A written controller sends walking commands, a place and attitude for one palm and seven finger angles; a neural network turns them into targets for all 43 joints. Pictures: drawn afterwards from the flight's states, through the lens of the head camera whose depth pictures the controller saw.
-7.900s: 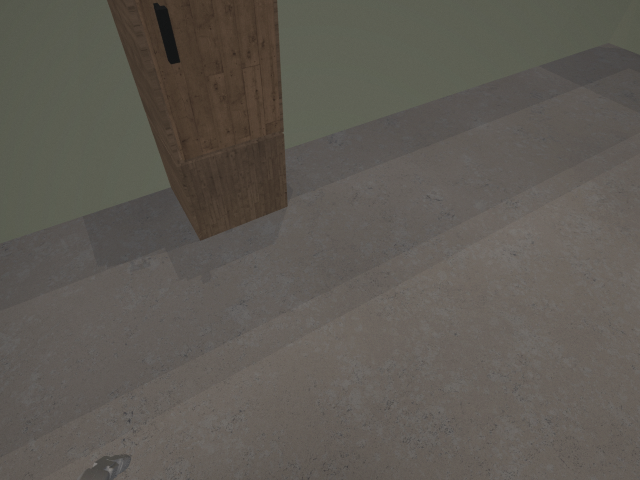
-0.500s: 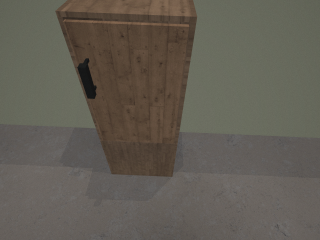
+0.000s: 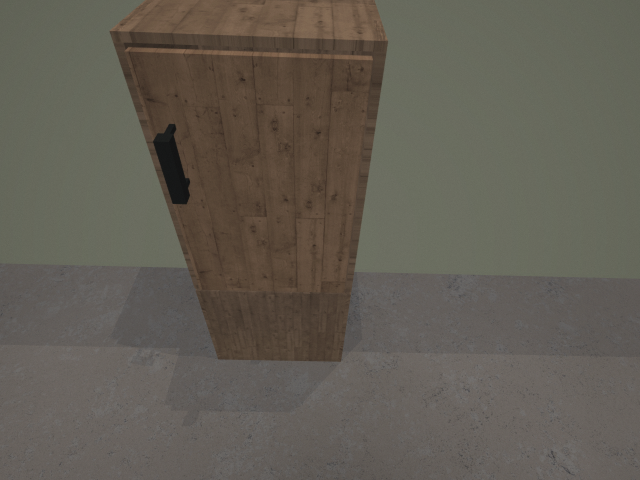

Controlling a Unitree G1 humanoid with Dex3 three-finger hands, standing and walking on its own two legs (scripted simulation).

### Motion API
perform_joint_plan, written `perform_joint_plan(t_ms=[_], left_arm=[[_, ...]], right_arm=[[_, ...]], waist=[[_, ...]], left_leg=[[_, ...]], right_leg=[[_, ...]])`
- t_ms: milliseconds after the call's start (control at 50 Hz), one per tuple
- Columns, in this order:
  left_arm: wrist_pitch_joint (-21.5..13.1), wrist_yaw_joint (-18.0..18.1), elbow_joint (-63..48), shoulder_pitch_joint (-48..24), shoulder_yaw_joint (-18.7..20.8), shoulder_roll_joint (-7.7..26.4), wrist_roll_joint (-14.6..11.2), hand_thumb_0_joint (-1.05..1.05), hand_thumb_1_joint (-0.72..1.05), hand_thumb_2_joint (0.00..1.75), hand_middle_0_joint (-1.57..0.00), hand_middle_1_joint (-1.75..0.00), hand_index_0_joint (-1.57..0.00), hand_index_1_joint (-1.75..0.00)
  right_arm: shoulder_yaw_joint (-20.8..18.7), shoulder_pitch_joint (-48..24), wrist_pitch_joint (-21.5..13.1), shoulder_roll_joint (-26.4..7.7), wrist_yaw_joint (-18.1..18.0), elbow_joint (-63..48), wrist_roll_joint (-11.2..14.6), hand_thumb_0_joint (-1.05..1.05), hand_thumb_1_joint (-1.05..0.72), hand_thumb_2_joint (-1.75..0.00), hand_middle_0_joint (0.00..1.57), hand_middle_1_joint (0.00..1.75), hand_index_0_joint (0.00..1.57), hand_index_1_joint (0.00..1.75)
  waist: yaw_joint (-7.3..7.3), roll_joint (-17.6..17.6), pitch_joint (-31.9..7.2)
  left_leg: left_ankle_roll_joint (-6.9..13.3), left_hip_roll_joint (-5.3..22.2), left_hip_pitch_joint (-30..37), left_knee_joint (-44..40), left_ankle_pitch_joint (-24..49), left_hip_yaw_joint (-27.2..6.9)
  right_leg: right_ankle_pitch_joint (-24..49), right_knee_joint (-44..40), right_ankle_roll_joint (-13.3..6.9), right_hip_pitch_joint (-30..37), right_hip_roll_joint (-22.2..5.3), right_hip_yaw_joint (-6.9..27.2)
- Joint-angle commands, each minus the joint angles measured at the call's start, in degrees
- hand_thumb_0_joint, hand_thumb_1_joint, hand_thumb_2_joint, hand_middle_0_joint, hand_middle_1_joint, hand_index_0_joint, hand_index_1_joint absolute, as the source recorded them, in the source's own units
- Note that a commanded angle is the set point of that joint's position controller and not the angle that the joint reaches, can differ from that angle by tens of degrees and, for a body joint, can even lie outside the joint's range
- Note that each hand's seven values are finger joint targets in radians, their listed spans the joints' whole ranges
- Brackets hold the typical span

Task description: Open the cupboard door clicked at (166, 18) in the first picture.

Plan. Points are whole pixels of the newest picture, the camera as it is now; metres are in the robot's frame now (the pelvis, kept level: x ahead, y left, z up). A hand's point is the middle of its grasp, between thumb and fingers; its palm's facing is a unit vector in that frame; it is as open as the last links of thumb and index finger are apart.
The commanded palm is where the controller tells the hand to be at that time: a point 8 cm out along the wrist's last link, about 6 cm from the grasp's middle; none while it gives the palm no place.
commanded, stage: look again from close up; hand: left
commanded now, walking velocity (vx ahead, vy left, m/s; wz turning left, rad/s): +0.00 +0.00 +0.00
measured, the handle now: (176, 163) +0.61 +0.29 +0.07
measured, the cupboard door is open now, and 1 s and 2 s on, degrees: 0 0 0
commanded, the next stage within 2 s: shuffle to correct the standing spot in 0.34 s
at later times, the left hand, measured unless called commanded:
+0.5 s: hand out of the picture +0.06 +0.25 -0.15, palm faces +0.01 -0.95 -0.32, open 7.4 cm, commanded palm none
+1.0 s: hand out of the picture +0.06 +0.23 -0.18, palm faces -0.03 -0.98 -0.18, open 7.3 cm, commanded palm none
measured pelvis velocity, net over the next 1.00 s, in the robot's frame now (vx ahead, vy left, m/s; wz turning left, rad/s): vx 0.05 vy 0.06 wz -0.04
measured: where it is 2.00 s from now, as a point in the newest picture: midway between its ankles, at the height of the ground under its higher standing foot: outside the picture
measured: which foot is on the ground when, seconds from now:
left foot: down 0.00-1.00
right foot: down 0.00-0.80, up 0.82-1.00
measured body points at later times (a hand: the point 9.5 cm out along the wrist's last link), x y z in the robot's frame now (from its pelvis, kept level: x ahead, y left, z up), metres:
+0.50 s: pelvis -0.01 +0.02 +0.01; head -0.03 +0.02 +0.46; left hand +0.06 +0.30 -0.12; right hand +0.06 -0.25 -0.13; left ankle -0.04 +0.12 -0.73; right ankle +0.04 -0.09 -0.73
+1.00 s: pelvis +0.05 +0.06 +0.00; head +0.06 +0.06 +0.45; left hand +0.06 +0.28 -0.16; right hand -0.06 -0.14 -0.15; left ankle -0.04 +0.12 -0.73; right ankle +0.08 -0.05 -0.72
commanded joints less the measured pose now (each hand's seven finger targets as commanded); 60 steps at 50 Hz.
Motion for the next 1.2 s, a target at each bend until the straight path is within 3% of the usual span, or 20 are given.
perform_joint_plan(t_ms=[0,100,260,420,540,660,720,760,780,800,860,920,980,1000,1020,1040,1060,1120,1160,1180], left_arm=[[-1.9,0.3,-4.7,-1.3,2.2,9.7,-0.2,0.00,0.90,0.90,-0.20,-0.30,-0.20,-0.30],[-1.8,-0.1,-5.1,-3.6,2.0,11.5,-0.4,0.00,0.90,0.90,-0.20,-0.30,-0.20,-0.30],[-1.5,-0.5,-6.0,-7.9,1.7,14.5,-0.4,0.00,0.90,0.90,-0.20,-0.30,-0.20,-0.30],[-1.6,-0.6,-5.5,-9.0,1.2,15.2,-0.3,0.00,0.90,0.90,-0.20,-0.30,-0.20,-0.30],[-0.3,-0.5,-3.5,-3.4,0.6,11.7,0.1,0.00,0.90,0.90,-0.20,-0.30,-0.20,-0.30],[-0.2,-0.2,-3.4,0.5,2.3,12.3,0.1,0.00,0.90,0.90,-0.20,-0.30,-0.20,-0.30],[-0.1,-0.2,-3.5,0.2,2.4,9.6,0.1,0.00,0.90,0.90,-0.20,-0.30,-0.20,-0.30],[0.1,-0.5,-3.8,0.0,1.6,5.8,0.2,0.00,0.90,0.90,-0.20,-0.30,-0.20,-0.30],[-0.1,-0.6,-4.5,-1.6,1.2,4.1,0.6,0.00,0.90,0.90,-0.20,-0.30,-0.20,-0.30],[-0.4,-0.5,-5.3,-3.5,0.8,3.4,0.8,0.00,0.90,0.90,-0.20,-0.30,-0.20,-0.30],[-1.2,-0.7,-5.3,-4.0,1.0,1.5,0.1,0.00,0.90,0.90,-0.20,-0.30,-0.20,-0.30],[-1.2,-0.9,-4.8,-2.6,1.0,-0.2,-0.3,0.00,0.90,0.90,-0.20,-0.30,-0.20,-0.30],[-1.3,0.0,-2.4,5.0,1.3,0.0,-0.4,0.00,0.90,0.90,-0.20,-0.30,-0.20,-0.30],[-1.6,0.7,-0.8,9.2,1.7,1.8,-0.5,0.00,0.90,0.90,-0.20,-0.30,-0.20,-0.30],[-1.9,1.2,0.2,11.8,2.3,4.7,-0.5,0.00,0.90,0.90,-0.20,-0.30,-0.20,-0.30],[-1.9,1.4,0.6,12.4,2.5,6.8,-0.7,0.00,0.90,0.90,-0.20,-0.30,-0.20,-0.30],[-1.6,1.7,-0.2,9.6,2.3,7.2,-0.5,0.00,0.90,0.90,-0.20,-0.30,-0.20,-0.30],[-0.5,2.1,-3.9,-1.9,1.8,4.6,0.2,0.00,0.90,0.90,-0.20,-0.30,-0.20,-0.30],[0.4,1.6,-5.0,-4.5,2.1,4.6,-0.2,0.00,0.90,0.90,-0.20,-0.30,-0.20,-0.30],[0.8,1.4,-5.3,-3.8,2.2,3.9,-0.5,0.00,0.90,0.90,-0.20,-0.30,-0.20,-0.30]], right_arm=[[-0.9,-0.5,-2.0,-7.9,-0.6,-3.9,0.1,0.00,-0.90,-0.90,0.20,0.30,0.20,0.30],[-0.7,-3.9,-2.3,-11.5,-0.6,-4.8,0.2,0.00,-0.90,-0.90,0.20,0.30,0.20,0.30],[-0.6,-9.1,-1.5,-14.7,0.3,-5.5,-0.1,0.00,-0.90,-0.90,0.20,0.30,0.20,0.30],[-0.2,-10.9,-1.4,-15.4,0.9,-4.5,0.1,0.00,-0.90,-0.90,0.20,0.30,0.20,0.30],[1.3,-5.5,0.5,-9.5,1.4,-1.9,-0.3,0.00,-0.90,-0.90,0.20,0.30,0.20,0.30],[1.1,-0.1,0.5,-6.7,1.2,-0.7,-0.1,0.00,-0.90,-0.90,0.20,0.30,0.20,0.30],[1.1,4.0,-0.1,-5.5,1.0,0.4,0.1,0.00,-0.90,-0.90,0.20,0.30,0.20,0.30],[0.6,6.1,-0.6,-7.3,0.7,1.1,0.0,0.00,-0.90,-0.90,0.20,0.30,0.20,0.30],[0.1,7.5,-0.7,-8.5,0.3,1.4,0.1,0.00,-0.90,-0.90,0.20,0.30,0.20,0.30],[0.2,9.2,-1.0,-7.7,-0.1,1.8,0.0,0.00,-0.90,-0.90,0.20,0.30,0.20,0.30],[0.8,10.1,-2.0,-5.5,-0.8,2.4,-0.1,0.00,-0.90,-0.90,0.20,0.30,0.20,0.30],[0.9,9.1,-2.2,-4.9,-0.9,2.7,0.2,0.00,-0.90,-0.90,0.20,0.30,0.20,0.30],[0.8,7.6,-2.4,-3.9,-1.7,3.0,1.2,0.00,-0.90,-0.90,0.20,0.30,0.20,0.30],[0.8,7.2,-2.4,-3.0,-1.8,2.9,1.6,0.00,-0.90,-0.90,0.20,0.30,0.20,0.30],[0.5,7.2,-2.2,-1.9,-1.6,2.5,1.9,0.00,-0.90,-0.90,0.20,0.30,0.20,0.30],[0.3,7.3,-1.5,0.2,-1.7,2.4,1.9,0.00,-0.90,-0.90,0.20,0.30,0.20,0.30],[0.1,5.4,-0.9,1.3,-1.8,1.7,1.8,0.00,-0.90,-0.90,0.20,0.30,0.20,0.30],[-0.1,5.9,0.9,4.0,-0.9,2.5,1.5,0.00,-0.90,-0.90,0.20,0.30,0.20,0.30],[-0.1,10.7,0.8,5.2,-0.5,4.6,1.1,0.00,-0.90,-0.90,0.20,0.30,0.20,0.30],[-0.3,11.4,0.3,4.3,-0.4,5.3,0.8,0.00,-0.90,-0.90,0.20,0.30,0.20,0.30]], waist=[[0.99,4.5,5.3],[1.54,3.0,3.6],[1.38,0.6,5.4],[1.12,-0.6,2.0],[1.48,-3.4,5.2],[1.14,-4.9,6.5],[0.04,-0.9,7.6],[-0.34,9.6,8.8],[-0.96,13.2,10.6],[-1.82,12.5,11.6],[-1.34,7.4,9.5],[0.32,4.8,8.1],[4.12,1.2,3.4],[5.60,-1.6,1.1],[5.47,-5.2,-0.2],[4.29,-6.2,-1.5],[3.39,-4.5,1.8],[-0.67,-9.2,6.7],[-2.76,-6.6,4.9],[-1.92,-1.5,4.9]], left_leg=[[3.5,5.0,-7.7,-9.5,7.8,-6.2],[3.2,5.7,-5.9,-10.4,17.0,-6.0],[2.9,5.5,-5.5,-13.7,8.8,-6.5],[2.7,5.4,-2.5,-14.7,9.0,-6.4],[2.1,1.8,-6.5,-10.7,-5.4,-3.2],[2.2,-0.2,-6.0,-2.3,-3.4,0.7],[3.0,0.9,-3.2,-7.9,-2.3,-1.5],[5.7,7.4,-1.6,-15.6,-2.7,-10.2],[8.2,11.2,1.3,-18.1,2.5,-15.1],[10.4,12.8,5.5,-18.1,11.7,-17.0],[13.0,13.1,12.5,-12.7,37.6,-12.7],[11.1,10.7,7.8,-10.9,44.5,-8.0],[6.3,8.3,2.9,-3.5,52.5,-4.5],[4.1,6.7,-3.3,1.8,45.5,-3.6],[1.6,1.8,-9.8,8.6,26.2,-0.7],[0.4,-1.1,-10.8,16.4,-3.1,0.7],[0.7,-0.3,-11.4,19.9,-13.5,-1.6],[0.5,3.3,-5.8,12.5,-11.1,-2.0],[-0.1,1.7,2.2,-1.1,5.6,2.1],[0.1,2.3,3.2,-5.8,10.7,0.6]], right_leg=[[3.0,-4.9,-1.5,3.8,-6.0,7.8],[12.3,-3.1,-0.7,7.8,-6.2,6.3],[7.2,-6.7,0.4,7.4,-6.9,7.6],[7.6,-8.4,1.1,9.0,-7.5,7.8],[-13.5,-12.3,0.5,6.4,-9.3,12.1],[-20.7,-16.3,-3.4,2.2,-14.2,17.7],[-15.6,-9.8,-2.5,-0.4,-10.6,12.1],[-8.7,2.1,0.0,-3.5,-4.1,2.8],[-8.3,8.4,1.1,-8.6,-1.8,-1.0],[-13.4,13.8,1.2,-14.4,-1.6,-0.2],[-16.0,17.2,0.4,-16.4,-4.2,0.6],[-10.1,11.4,0.4,-7.4,-3.3,-1.8],[4.9,0.0,0.2,8.3,-2.8,-0.8],[16.2,-0.4,-1.5,17.4,-7.0,5.0],[32.0,-0.6,-6.8,22.0,-16.3,14.8],[45.0,-4.5,-12.4,21.1,-24.1,18.4],[46.8,-5.8,-14.4,15.2,-25.2,17.5],[30.0,-8.1,-10.4,-0.2,-20.1,9.7],[12.7,-4.9,-5.0,-5.2,-14.8,6.0],[6.1,-1.0,-2.5,-5.2,-10.9,4.3]])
